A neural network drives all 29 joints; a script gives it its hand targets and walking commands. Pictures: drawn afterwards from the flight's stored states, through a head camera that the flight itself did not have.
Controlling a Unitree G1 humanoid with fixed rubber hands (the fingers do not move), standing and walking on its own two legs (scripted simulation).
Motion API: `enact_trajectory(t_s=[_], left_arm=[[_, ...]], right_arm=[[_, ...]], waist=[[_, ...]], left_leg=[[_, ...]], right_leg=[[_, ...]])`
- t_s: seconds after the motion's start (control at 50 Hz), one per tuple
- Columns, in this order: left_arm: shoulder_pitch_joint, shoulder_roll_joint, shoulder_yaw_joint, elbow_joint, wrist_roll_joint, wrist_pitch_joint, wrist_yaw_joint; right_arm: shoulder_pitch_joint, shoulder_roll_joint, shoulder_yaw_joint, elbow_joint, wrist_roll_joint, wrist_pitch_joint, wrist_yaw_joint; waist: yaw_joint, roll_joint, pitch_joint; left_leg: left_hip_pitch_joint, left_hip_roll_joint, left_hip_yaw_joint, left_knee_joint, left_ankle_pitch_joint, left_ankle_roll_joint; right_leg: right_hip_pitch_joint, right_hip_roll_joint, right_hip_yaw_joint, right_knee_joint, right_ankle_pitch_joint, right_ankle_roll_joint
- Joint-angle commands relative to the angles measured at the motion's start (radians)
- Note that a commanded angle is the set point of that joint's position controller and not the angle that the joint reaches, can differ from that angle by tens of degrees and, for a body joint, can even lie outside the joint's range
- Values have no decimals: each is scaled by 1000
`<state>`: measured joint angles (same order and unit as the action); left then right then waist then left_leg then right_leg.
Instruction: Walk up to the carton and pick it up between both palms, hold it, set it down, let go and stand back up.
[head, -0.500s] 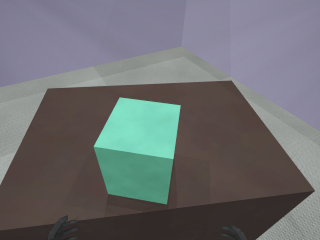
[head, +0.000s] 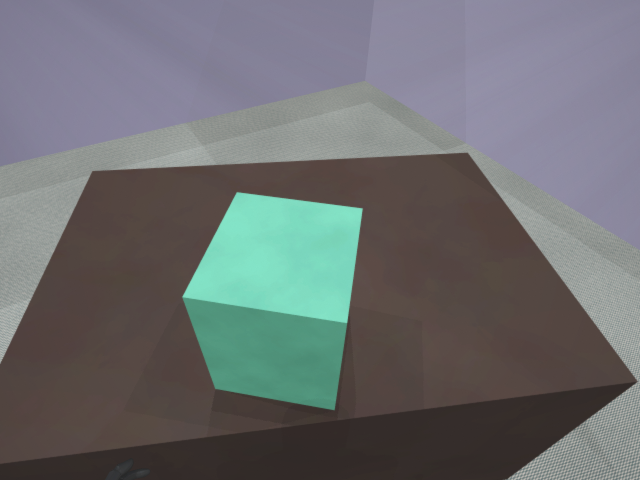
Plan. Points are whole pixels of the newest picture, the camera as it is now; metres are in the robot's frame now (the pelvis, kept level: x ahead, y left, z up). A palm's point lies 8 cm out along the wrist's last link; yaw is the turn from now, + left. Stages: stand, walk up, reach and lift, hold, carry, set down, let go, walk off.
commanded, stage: stand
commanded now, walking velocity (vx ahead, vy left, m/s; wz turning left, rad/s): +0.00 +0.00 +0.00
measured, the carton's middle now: (286, 302) +0.41 +0.01 -0.03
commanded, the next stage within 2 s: none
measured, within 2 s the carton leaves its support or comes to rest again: neither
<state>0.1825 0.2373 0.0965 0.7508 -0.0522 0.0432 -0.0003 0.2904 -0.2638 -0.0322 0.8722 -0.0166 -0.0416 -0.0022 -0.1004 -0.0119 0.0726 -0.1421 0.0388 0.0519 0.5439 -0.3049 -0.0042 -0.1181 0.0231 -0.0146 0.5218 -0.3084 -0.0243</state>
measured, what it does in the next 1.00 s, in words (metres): stands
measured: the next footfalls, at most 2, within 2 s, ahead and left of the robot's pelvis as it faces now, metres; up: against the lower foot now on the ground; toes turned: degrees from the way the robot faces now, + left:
none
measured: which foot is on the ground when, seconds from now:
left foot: down 0.00-1.00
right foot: down 0.00-1.00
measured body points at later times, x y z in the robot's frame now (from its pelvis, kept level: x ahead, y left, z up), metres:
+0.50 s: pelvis +0.00 +0.00 +0.00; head +0.00 +0.01 +0.45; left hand +0.13 +0.26 -0.12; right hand +0.03 -0.27 -0.13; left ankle +0.00 +0.12 -0.73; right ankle -0.01 -0.11 -0.73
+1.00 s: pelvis +0.00 +0.00 +0.00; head +0.00 +0.00 +0.45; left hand +0.12 +0.26 -0.13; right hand +0.02 -0.27 -0.14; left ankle +0.00 +0.12 -0.73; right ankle -0.01 -0.11 -0.73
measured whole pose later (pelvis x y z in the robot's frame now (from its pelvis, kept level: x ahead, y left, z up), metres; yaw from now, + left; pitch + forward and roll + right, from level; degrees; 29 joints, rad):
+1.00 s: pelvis +0.00 +0.00 +0.00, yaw +0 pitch -5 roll -1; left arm 0.18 0.24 0.10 0.93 -0.05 0.02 0.00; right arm 0.26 -0.26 -0.03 1.00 -0.02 -0.04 0.00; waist -0.10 0.01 0.07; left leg -0.15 0.04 0.05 0.54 -0.31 0.00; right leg -0.12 0.02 -0.01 0.51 -0.31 -0.02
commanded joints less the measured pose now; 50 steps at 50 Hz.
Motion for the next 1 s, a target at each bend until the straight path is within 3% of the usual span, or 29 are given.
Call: enact_trajectory(t_s=[0.0,0.22,0.98], left_arm=[[-90,248,34,-81,97,-72,6],[-91,248,30,-10,90,-73,9],[-101,252,22,111,80,-79,14]], right_arm=[[-134,-235,-42,-55,-31,-27,-18],[-132,-242,-41,-15,-20,-23,-26],[-154,-244,-32,82,-15,-16,-29]], waist=[[103,113,-25],[99,122,-37],[90,108,-9]], left_leg=[[-115,71,-109,-174,149,28],[-83,84,-112,-178,231,24],[-44,98,-119,-212,245,35]], right_leg=[[0,-127,135,-133,270,-23],[11,-128,121,-124,324,-23],[-10,-134,128,-151,328,-30]])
